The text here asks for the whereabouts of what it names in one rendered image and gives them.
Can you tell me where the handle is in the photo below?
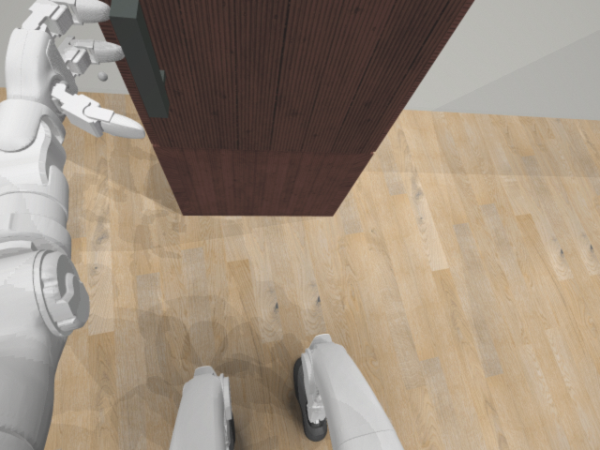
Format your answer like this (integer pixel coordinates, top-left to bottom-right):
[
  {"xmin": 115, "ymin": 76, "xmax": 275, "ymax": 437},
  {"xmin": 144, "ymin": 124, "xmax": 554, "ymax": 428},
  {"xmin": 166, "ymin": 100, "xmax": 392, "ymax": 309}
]
[{"xmin": 109, "ymin": 0, "xmax": 170, "ymax": 118}]

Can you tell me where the robot left forearm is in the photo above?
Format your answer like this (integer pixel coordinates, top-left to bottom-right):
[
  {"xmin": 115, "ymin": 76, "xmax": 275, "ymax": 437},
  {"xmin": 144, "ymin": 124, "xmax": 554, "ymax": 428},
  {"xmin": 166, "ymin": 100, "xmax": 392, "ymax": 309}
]
[{"xmin": 0, "ymin": 98, "xmax": 71, "ymax": 259}]

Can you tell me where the robot right thigh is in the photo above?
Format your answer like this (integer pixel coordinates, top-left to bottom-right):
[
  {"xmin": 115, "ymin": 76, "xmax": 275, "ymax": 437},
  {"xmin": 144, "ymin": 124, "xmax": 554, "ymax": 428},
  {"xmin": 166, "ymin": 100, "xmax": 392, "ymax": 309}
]
[{"xmin": 301, "ymin": 341, "xmax": 404, "ymax": 450}]

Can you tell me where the robot right foot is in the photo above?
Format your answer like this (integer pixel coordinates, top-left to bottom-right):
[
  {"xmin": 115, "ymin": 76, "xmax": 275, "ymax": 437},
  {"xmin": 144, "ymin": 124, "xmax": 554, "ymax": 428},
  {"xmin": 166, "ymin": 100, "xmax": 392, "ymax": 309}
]
[{"xmin": 293, "ymin": 357, "xmax": 327, "ymax": 442}]

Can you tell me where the left robot hand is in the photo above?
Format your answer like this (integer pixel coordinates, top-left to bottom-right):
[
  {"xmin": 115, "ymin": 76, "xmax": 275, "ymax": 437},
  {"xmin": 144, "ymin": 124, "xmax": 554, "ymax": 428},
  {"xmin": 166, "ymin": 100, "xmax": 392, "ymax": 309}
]
[{"xmin": 5, "ymin": 0, "xmax": 145, "ymax": 139}]

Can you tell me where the cupboard door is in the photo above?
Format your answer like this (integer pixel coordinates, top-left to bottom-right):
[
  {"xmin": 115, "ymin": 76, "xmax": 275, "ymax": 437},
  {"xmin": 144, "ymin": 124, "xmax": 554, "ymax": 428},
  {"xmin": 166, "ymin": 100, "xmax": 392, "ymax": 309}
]
[{"xmin": 100, "ymin": 0, "xmax": 468, "ymax": 154}]

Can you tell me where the left robot upper arm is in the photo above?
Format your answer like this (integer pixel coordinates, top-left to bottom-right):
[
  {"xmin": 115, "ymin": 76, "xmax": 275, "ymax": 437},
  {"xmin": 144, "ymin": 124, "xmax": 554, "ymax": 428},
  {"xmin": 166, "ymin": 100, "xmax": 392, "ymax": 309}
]
[{"xmin": 0, "ymin": 249, "xmax": 90, "ymax": 450}]

